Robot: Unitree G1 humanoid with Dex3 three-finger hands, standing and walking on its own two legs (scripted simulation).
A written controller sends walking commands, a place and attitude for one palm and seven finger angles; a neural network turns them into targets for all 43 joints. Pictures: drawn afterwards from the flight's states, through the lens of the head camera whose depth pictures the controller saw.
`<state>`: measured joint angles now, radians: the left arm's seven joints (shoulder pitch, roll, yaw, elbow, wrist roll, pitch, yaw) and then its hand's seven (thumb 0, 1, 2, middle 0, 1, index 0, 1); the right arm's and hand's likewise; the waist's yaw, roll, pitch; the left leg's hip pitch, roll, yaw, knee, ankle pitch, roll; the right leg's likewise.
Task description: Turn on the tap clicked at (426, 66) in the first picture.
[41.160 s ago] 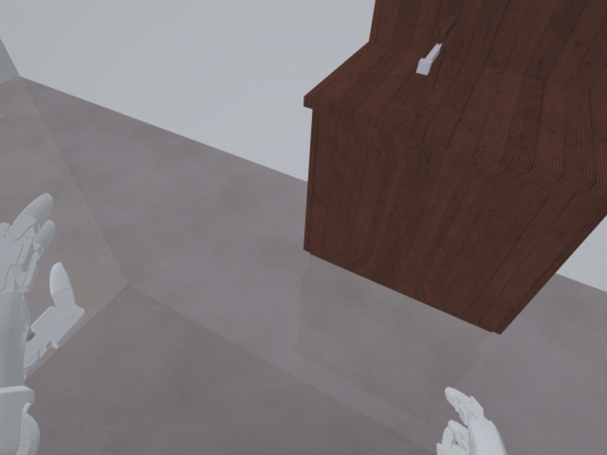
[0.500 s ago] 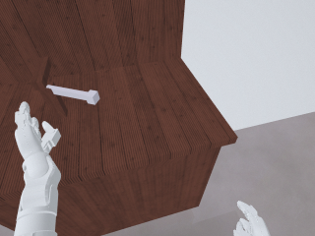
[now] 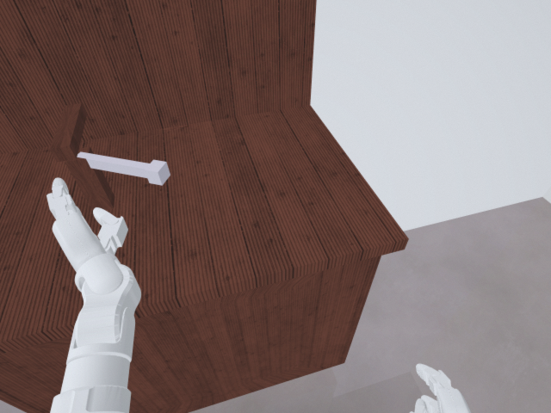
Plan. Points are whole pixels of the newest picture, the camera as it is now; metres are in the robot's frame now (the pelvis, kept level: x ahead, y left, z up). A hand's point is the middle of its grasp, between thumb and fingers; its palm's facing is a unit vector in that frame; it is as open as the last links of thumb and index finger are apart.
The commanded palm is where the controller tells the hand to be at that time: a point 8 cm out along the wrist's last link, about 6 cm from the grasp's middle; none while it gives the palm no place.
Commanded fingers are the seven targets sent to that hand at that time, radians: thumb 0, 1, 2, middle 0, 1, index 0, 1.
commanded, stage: push the lever round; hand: left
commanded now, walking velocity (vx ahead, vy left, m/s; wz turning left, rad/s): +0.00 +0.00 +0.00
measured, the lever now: (157, 172) +0.45 +0.22 +0.13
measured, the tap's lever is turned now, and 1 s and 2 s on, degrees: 59 59 86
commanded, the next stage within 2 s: lift the hand up off the lever in 1.56 s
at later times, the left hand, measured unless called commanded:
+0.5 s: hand (143, 210) +0.37 +0.22 +0.13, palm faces +0.77 -0.63 -0.05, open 7.8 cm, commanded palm +0.32 +0.23 +0.12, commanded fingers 0.00 0.90 0.90 -0.15 -0.15 -0.15 -0.15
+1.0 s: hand (165, 192) +0.42 +0.21 +0.12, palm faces +0.82 -0.57 -0.09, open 7.8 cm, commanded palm +0.36 +0.22 +0.12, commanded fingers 0.00 0.90 0.90 -0.15 -0.15 -0.15 -0.15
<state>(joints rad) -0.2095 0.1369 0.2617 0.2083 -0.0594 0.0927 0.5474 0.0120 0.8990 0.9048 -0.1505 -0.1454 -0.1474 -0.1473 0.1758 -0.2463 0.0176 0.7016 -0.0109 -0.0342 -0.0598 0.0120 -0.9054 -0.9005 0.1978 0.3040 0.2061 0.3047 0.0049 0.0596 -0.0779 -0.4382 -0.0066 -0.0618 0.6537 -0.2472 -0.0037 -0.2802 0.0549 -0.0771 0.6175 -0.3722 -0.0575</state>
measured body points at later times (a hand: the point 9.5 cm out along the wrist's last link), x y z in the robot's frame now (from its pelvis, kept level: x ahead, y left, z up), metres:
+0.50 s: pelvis -0.01 +0.00 +0.00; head -0.02 -0.02 +0.45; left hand +0.32 +0.25 +0.13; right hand +0.16 -0.24 -0.11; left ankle +0.06 +0.12 -0.72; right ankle -0.03 -0.08 -0.72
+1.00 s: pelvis +0.00 -0.01 -0.01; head +0.01 -0.02 +0.44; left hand +0.37 +0.23 +0.13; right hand +0.12 -0.25 -0.13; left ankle +0.06 +0.12 -0.72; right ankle -0.03 -0.08 -0.72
